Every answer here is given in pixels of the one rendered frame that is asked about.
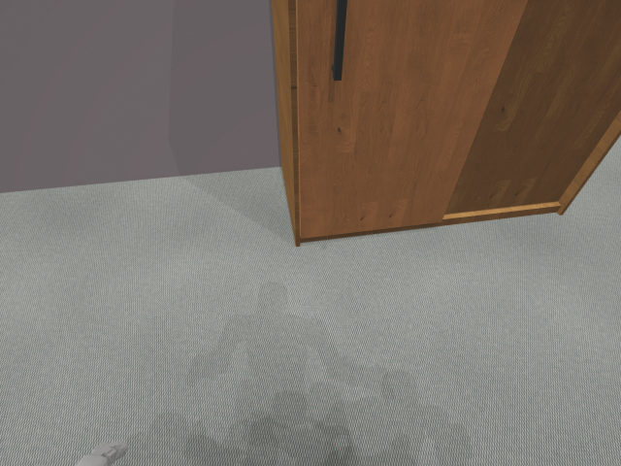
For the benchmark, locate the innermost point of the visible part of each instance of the wardrobe door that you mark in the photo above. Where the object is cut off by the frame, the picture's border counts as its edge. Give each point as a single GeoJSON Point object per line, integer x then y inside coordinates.
{"type": "Point", "coordinates": [557, 93]}
{"type": "Point", "coordinates": [385, 146]}

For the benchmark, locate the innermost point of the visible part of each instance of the left robot hand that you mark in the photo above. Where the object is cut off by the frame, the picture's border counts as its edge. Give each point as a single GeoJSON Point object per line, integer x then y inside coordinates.
{"type": "Point", "coordinates": [104, 454]}

